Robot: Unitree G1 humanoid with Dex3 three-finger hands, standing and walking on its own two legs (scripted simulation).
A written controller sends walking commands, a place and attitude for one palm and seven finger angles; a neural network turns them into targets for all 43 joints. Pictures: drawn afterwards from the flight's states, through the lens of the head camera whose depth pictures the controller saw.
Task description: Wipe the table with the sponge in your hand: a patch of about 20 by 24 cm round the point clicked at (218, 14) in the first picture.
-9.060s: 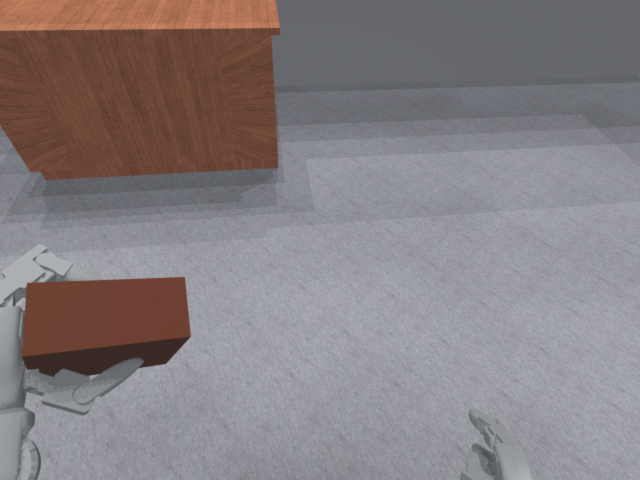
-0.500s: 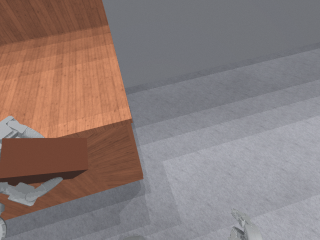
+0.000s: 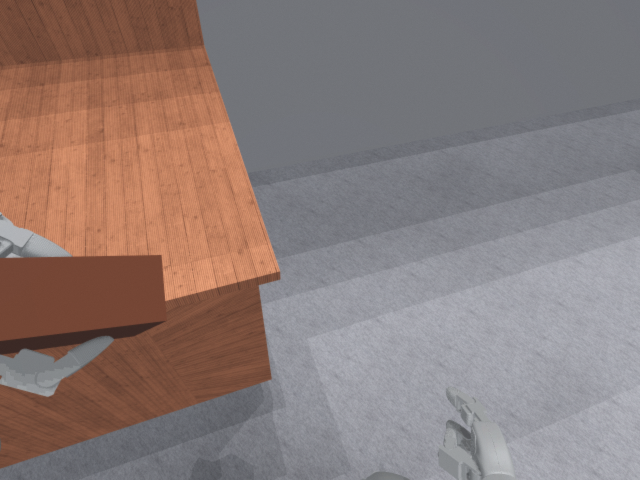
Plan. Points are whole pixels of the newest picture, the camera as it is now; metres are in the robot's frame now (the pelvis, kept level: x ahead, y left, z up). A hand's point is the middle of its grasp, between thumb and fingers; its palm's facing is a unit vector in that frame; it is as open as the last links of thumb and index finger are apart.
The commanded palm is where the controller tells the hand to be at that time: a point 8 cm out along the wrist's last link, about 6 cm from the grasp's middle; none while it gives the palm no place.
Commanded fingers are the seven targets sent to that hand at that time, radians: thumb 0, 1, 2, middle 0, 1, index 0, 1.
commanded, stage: come to a stop and stand still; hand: left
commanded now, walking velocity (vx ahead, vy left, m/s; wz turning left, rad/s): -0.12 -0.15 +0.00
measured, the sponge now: (99, 303) +0.24 +0.22 +0.15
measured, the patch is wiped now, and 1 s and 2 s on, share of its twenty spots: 0.00 0.00 0.00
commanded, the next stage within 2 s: look again from close up in 1.70 s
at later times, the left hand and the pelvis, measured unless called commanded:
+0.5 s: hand (95, 351) +0.20 +0.21 +0.16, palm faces +0.35 -0.84 -0.41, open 10.1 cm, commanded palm +0.14 +0.25 +0.18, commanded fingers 0.00 0.10 1.30 -1.20 -1.60 -1.20 -1.60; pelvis -0.02 -0.03 +0.00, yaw +1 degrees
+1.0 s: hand (52, 394) +0.16 +0.22 +0.15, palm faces +0.36 -0.84 -0.41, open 10.1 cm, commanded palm +0.11 +0.27 +0.18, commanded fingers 0.00 0.10 1.30 -1.20 -1.60 -1.20 -1.60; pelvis -0.05 -0.01 +0.00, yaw +0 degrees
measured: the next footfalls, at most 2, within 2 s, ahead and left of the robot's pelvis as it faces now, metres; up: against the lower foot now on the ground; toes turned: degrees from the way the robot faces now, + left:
right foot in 0.16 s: +0.05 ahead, -0.08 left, +0.00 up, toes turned -6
left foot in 0.52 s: +0.01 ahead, +0.09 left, +0.00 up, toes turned +3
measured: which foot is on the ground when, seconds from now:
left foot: down 0.00-0.22, up 0.24-0.50, down 0.52-1.00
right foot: up 0.00-0.14, down 0.16-1.00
